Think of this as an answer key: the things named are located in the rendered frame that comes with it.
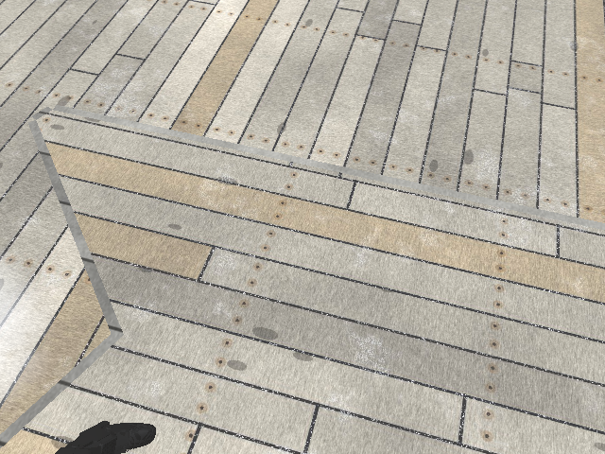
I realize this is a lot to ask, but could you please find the robot left hand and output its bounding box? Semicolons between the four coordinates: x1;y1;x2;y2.
55;421;156;454

